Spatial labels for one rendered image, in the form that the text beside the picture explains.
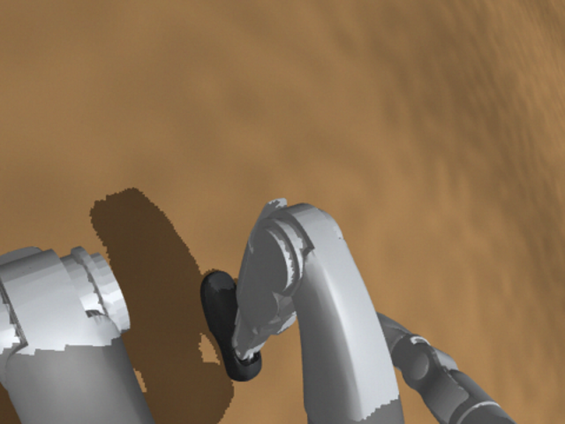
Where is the right robot arm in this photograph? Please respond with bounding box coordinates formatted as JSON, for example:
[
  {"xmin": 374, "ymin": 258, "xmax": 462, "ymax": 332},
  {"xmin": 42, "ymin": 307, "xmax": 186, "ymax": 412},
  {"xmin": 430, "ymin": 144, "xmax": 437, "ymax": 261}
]
[{"xmin": 391, "ymin": 334, "xmax": 517, "ymax": 424}]

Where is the right robot foot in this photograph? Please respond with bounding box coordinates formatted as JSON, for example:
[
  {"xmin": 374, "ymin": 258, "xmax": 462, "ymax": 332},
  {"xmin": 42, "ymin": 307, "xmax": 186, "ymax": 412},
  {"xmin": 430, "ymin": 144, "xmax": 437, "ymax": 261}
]
[{"xmin": 200, "ymin": 271, "xmax": 262, "ymax": 382}]

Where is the right robot hand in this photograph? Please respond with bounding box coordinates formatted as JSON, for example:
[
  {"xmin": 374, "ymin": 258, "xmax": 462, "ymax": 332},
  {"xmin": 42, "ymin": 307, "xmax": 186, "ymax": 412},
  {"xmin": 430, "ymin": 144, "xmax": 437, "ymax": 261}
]
[{"xmin": 375, "ymin": 311, "xmax": 412, "ymax": 357}]

